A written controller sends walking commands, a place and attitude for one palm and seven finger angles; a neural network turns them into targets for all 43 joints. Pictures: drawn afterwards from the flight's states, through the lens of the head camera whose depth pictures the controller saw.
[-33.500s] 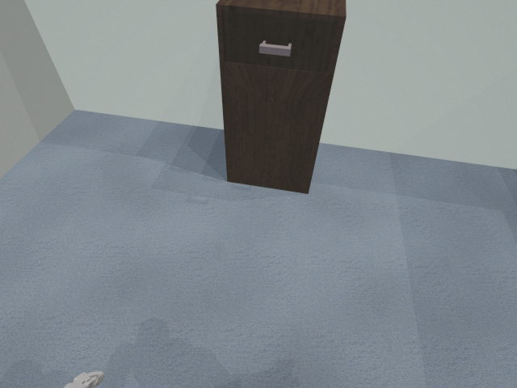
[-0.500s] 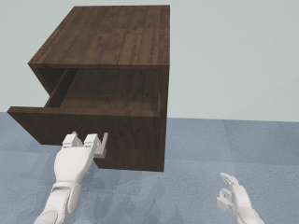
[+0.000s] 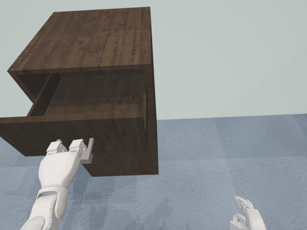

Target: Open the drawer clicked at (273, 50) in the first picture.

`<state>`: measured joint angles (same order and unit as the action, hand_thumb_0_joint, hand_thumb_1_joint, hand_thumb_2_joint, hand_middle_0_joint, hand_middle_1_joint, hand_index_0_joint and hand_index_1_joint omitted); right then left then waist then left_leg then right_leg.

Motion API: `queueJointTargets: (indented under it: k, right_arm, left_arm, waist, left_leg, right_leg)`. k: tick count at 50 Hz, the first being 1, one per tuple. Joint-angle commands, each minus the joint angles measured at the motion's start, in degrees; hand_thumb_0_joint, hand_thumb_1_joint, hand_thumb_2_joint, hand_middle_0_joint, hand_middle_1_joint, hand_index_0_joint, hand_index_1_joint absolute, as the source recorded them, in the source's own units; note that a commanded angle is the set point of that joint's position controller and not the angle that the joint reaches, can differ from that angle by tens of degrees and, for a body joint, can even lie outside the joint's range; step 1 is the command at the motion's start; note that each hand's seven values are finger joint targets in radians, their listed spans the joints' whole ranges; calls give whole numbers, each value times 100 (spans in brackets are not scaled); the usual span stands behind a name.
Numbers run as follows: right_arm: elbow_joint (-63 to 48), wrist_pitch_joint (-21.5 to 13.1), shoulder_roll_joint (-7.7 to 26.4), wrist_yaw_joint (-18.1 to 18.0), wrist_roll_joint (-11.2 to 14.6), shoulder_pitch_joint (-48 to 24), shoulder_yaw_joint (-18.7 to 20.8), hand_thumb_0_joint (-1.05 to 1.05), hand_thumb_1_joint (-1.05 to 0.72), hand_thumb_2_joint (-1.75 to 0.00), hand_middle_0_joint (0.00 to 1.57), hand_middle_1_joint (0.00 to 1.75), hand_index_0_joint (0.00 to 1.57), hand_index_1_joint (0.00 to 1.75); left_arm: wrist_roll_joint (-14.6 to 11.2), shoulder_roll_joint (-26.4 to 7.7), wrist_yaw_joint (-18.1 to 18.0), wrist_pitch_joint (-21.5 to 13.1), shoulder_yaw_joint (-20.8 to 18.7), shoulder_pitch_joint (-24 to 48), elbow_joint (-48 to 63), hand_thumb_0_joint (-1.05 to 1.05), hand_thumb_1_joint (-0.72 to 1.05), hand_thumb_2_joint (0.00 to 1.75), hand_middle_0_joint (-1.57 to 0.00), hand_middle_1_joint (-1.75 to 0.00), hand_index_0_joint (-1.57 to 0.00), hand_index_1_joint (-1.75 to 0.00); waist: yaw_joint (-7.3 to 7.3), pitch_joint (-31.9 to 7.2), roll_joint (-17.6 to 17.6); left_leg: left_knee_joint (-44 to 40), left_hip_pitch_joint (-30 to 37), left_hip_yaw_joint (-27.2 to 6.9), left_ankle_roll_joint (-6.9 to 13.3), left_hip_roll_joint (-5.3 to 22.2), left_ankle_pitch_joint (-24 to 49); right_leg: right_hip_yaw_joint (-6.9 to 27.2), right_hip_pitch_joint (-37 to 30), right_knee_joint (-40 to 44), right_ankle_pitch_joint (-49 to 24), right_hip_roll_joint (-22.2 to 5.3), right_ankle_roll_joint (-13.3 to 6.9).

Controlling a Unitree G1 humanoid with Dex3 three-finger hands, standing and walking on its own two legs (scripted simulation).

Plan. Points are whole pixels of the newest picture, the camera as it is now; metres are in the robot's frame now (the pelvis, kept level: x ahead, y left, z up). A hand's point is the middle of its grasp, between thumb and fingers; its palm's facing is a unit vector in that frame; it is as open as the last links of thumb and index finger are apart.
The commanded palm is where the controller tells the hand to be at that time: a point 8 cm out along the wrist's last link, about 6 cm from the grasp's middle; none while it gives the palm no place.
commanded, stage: pull the drawer open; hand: left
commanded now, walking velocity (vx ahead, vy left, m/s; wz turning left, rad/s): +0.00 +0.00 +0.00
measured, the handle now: (72, 150) +0.32 +0.25 +0.02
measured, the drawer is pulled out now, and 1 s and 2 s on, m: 0.19 0.30 0.30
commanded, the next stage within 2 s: open the thumb to release the handle in 0.82 s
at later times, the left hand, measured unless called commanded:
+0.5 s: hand (59, 216) +0.16 +0.24 +0.00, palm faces -0.02 -0.10 -0.99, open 6.2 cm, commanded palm +0.10 +0.25 +0.06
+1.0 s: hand (58, 217) +0.15 +0.24 +0.00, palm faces +0.02 -0.05 -1.00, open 6.1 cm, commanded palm +0.12 +0.25 +0.06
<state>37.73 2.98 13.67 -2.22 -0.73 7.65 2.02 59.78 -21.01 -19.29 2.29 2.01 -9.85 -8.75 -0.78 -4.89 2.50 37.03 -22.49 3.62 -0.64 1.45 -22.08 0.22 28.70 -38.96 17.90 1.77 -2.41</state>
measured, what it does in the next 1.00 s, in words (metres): stands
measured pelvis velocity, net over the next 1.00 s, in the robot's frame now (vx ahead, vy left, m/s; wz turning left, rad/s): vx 0.00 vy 0.01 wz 0.01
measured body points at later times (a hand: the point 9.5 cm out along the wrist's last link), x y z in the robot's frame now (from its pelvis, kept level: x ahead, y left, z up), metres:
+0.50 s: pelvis +0.00 +0.01 -0.01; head +0.02 -0.02 +0.44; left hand +0.15 +0.24 +0.06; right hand +0.23 -0.19 -0.10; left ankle -0.04 +0.13 -0.72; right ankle +0.01 -0.09 -0.72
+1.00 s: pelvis +0.00 +0.01 -0.02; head +0.05 -0.02 +0.43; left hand +0.15 +0.24 +0.06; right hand +0.21 -0.21 -0.13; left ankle -0.04 +0.13 -0.72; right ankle +0.01 -0.09 -0.72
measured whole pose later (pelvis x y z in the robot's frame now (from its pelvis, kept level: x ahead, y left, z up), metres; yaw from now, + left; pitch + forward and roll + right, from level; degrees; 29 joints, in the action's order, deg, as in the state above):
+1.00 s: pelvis +0.00 +0.01 -0.02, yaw +0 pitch +10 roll +0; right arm 33.3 3.4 13.7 1.7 -3.1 7.5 1.5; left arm 61.9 -21.3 -30.0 -1.5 3.6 -38.3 13.1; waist -3.7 -6.2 3.3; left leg 48.0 -29.8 3.2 0.1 1.2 -28.1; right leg 0.1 35.5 -48.7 23.2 1.3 -1.7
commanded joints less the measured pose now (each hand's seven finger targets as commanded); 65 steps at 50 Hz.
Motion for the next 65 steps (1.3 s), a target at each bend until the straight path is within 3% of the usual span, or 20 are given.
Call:
queueJointTargets:
  k: [1,4,5,10,15,18,20,23,25,26,29,31,45,46,47,48,51,55,59,65]
  right_arm:
    - [-1147,-361,524,76,7,-951,128,0,-90,-90,20,30,20,30]
    - [-1193,-364,555,146,-26,-912,160,0,-90,-90,20,30,20,30]
    - [-1200,-363,573,155,-35,-934,169,0,-90,-90,20,30,20,30]
    - [-1172,-369,576,167,-102,-866,181,0,-90,-90,20,30,20,30]
    - [-1168,-361,511,162,-123,-900,149,0,-90,-90,20,30,20,30]
    - [-1199,-374,442,191,-105,-955,84,0,-90,-90,20,30,20,30]
    - [-1257,-361,453,229,-82,-992,47,0,-90,-90,20,30,20,30]
    - [-1322,-358,420,289,-88,-1027,-10,0,-90,-90,20,30,20,30]
    - [-1404,-339,475,343,-102,-955,-25,0,-90,-90,20,30,20,30]
    - [-1414,-361,432,371,-107,-955,-41,0,-90,-90,20,30,20,30]
    - [-1436,-320,475,424,-155,-891,-30,0,-90,-90,20,30,20,30]
    - [-1454,-350,449,422,-162,-863,-33,0,-90,-90,20,30,20,30]
    - [-1545,-291,527,490,-195,-732,58,0,-90,-90,20,30,20,30]
    - [-1302,-221,595,403,-237,-777,79,0,-90,-90,20,30,20,30]
    - [-1390,-238,526,343,-261,-724,127,0,-90,-90,20,30,20,30]
    - [-1349,-279,511,299,-247,-693,99,0,-90,-90,20,30,20,30]
    - [-1335,-293,492,210,-184,-778,115,0,-90,-90,20,30,20,30]
    - [-1267,-280,491,68,-147,-873,57,0,-90,-90,20,30,20,30]
    - [-1212,-291,432,-33,-99,-1041,-37,0,-90,-90,20,30,20,30]
    - [-1147,-308,399,-116,-85,-1103,-87,0,-90,-90,20,30,20,30]
  left_arm:
    - [-204,-861,-403,-76,-710,-1310,1955,0,90,90,-40,-135,-40,-135]
    - [-148,-769,-532,-74,-656,-1495,2324,0,90,90,-40,-135,-40,-135]
    - [-106,-798,-581,-72,-716,-1565,2397,0,90,90,-40,-135,-40,-135]
    - [24,-802,-819,-86,-758,-1686,2551,0,90,90,-40,-135,-40,-135]
    - [45,-875,-920,-100,-887,-2161,2633,0,90,90,-40,-135,-40,-135]
    - [9,-748,-901,-143,-788,-2714,2685,0,90,90,-40,-135,-40,-135]
    - [-64,-855,-880,-146,-907,-3116,2823,0,90,90,-40,-135,-40,-135]
    - [-84,-677,-853,-196,-735,-3578,2998,0,90,90,-40,-135,-40,-135]
    - [-106,-750,-863,-206,-759,-3730,3301,0,90,90,-40,-135,-40,-135]
    - [-105,-686,-892,-251,-728,-4043,3292,0,90,90,-40,-135,-40,-135]
    - [-23,-647,-935,-281,-645,-3773,3401,0,90,90,-40,-135,-40,-135]
    - [6,-721,-1007,-340,-810,-4046,3310,0,90,90,-40,-135,-40,-135]
    - [-3,-683,-1290,-206,-755,-4088,3542,0,90,90,-40,-135,-40,-135]
    - [163,-821,-1335,-160,-791,-2506,3337,0,90,90,-40,-135,-40,-135]
    - [176,-795,-1366,-142,-921,-2516,3228,0,83,87,-40,-134,-40,-134]
    - [197,-772,-1379,-135,-927,-2633,2910,0,76,84,-39,-134,-39,-134]
    - [64,-737,-1347,-49,-889,-2548,2931,0,55,75,-38,-131,-38,-131]
    - [79,-878,-1218,148,-856,-1976,2792,0,27,63,-35,-128,-35,-128]
    - [57,-916,-950,235,-759,-1811,2507,0,-1,51,-33,-125,-33,-125]
    - [-38,-1117,-608,104,-897,-1595,2409,0,-43,33,-30,-121,-30,-121]
  waist:
    - [-625,-1183,-97]
    - [-531,-1050,-104]
    - [-528,-1004,44]
    - [-451,-1000,-21]
    - [-534,-1076,-162]
    - [-599,-950,-248]
    - [-646,-906,-38]
    - [-677,-747,-91]
    - [-670,-928,67]
    - [-699,-874,-39]
    - [-588,-796,-100]
    - [-667,-835,25]
    - [-564,-1196,28]
    - [-224,-936,-178]
    - [-369,-1035,-104]
    - [-364,-886,-237]
    - [-445,-1267,-123]
    - [-420,-1159,-287]
    - [-475,-655,-490]
    - [-537,-573,-243]
  left_leg:
    - [-345,-87,-154,95,-362,1828]
    - [-290,-82,-163,118,-324,1633]
    - [-293,-53,-175,106,-313,1659]
    - [-135,-20,-224,107,-328,1502]
    - [-34,18,-249,102,-345,1537]
    - [19,-17,-246,113,-359,1627]
    - [22,4,-248,86,-331,1829]
    - [64,-33,-256,102,-297,1909]
    - [115,95,-270,71,-230,2248]
    - [166,92,-268,78,-218,2344]
    - [250,-3,-325,91,-220,2219]
    - [298,13,-323,70,-206,2308]
    - [616,-185,-413,43,-188,2497]
    - [663,-284,-477,53,-251,1980]
    - [595,-271,-449,83,-238,1732]
    - [596,-355,-434,91,-281,1542]
    - [514,-227,-382,99,-325,1416]
    - [382,-260,-362,121,-363,1105]
    - [198,-384,-298,166,-398,719]
    - [3,-163,-270,166,-407,661]
  right_leg:
    - [276,-1535,359,-2130,-69,-25]
    - [224,-1241,367,-1672,-42,-36]
    - [230,-1138,367,-1557,-9,-63]
    - [258,-884,270,-1469,8,-77]
    - [310,-897,203,-1635,7,-65]
    - [317,-888,136,-1829,19,-50]
    - [316,-947,131,-1931,4,-53]
    - [282,-842,72,-1881,36,-37]
    - [300,-852,49,-1999,26,-33]
    - [314,-818,2,-2105,35,-25]
    - [293,-578,-60,-1978,30,-16]
    - [330,-552,-112,-1987,56,-35]
    - [320,-319,-456,-2119,34,-54]
    - [349,78,-428,-1807,55,-58]
    - [247,-36,-391,-1561,29,-53]
    - [266,-12,-350,-1489,52,-61]
    - [247,-344,-295,-1551,13,-46]
    - [286,-484,-81,-1334,-15,-21]
    - [338,-612,210,-985,-67,24]
    - [559,-882,587,-704,-135,33]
